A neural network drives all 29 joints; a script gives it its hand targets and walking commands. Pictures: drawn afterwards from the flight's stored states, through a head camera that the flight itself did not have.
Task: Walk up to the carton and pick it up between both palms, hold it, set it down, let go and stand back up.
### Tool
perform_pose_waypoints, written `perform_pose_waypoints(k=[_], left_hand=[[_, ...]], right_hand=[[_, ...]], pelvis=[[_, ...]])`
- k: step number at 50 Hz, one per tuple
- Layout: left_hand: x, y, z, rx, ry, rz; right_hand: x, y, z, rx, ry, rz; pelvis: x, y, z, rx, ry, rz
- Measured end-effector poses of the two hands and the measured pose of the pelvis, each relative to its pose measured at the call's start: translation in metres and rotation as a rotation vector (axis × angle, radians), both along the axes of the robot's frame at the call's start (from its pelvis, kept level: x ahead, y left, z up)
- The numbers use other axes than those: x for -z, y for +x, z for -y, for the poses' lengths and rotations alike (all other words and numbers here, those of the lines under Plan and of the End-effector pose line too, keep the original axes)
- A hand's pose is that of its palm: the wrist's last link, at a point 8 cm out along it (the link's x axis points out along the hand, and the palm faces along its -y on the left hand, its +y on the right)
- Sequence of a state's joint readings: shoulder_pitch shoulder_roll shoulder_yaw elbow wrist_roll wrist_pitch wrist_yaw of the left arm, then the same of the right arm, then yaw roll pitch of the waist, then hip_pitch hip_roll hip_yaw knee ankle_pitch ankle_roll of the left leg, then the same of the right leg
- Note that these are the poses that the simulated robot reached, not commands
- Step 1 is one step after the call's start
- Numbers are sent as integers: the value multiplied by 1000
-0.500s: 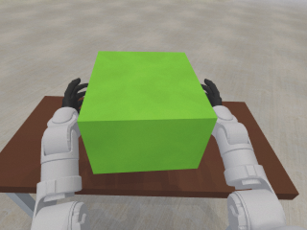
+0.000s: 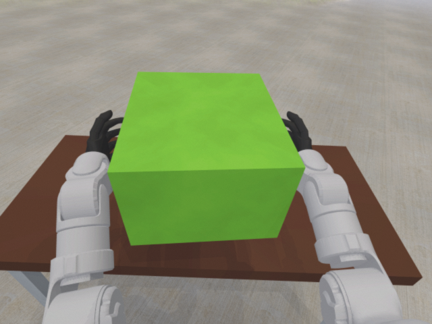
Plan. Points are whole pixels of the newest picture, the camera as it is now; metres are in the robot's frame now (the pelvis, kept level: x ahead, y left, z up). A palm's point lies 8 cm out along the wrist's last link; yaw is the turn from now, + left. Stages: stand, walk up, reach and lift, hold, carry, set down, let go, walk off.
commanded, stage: hold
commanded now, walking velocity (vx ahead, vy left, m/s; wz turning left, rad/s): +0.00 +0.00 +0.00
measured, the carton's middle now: (202, 149) +0.41 +0.01 +0.15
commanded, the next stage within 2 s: none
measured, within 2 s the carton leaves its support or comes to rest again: neither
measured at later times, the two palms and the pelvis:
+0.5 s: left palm (103, 153) +0.36 +0.18 +0.18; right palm (301, 152) +0.36 -0.18 +0.17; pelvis +0.01 +0.00 +0.00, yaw +0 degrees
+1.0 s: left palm (100, 154) +0.36 +0.18 +0.19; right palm (300, 154) +0.36 -0.18 +0.17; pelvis +0.00 +0.00 +0.00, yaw -1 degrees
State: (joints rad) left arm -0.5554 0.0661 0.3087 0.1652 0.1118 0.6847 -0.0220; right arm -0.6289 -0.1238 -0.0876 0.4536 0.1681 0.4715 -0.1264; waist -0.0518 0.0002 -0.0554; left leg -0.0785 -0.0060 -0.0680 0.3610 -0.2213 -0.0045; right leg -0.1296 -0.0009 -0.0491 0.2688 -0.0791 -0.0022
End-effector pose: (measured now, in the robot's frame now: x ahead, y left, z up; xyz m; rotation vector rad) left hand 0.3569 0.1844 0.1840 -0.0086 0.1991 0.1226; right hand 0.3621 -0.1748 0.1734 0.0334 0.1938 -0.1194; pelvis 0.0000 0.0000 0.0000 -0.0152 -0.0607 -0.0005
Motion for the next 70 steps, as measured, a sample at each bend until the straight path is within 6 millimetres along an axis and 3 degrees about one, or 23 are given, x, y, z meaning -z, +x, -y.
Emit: perform_pose_waypoints(k=[12,27,38,49,70], left_hand=[[4,2,5,10,10,-15],[-1,4,4,7,10,12],[8,1,0,8,-1,-16],[-3,-1,2,6,16,12],[3,2,6,5,3,-8]], right_hand=[[8,-2,5,8,3,-15],[1,1,4,4,-6,11],[9,-1,0,5,-5,-18],[1,-4,1,6,10,9],[6,-1,6,4,3,-11]], pelvis=[[0,0,-1,9,0,-6],[0,6,0,7,-2,-8],[0,2,-2,3,-2,1],[0,1,-4,9,-2,4],[0,-2,2,3,2,-17]])
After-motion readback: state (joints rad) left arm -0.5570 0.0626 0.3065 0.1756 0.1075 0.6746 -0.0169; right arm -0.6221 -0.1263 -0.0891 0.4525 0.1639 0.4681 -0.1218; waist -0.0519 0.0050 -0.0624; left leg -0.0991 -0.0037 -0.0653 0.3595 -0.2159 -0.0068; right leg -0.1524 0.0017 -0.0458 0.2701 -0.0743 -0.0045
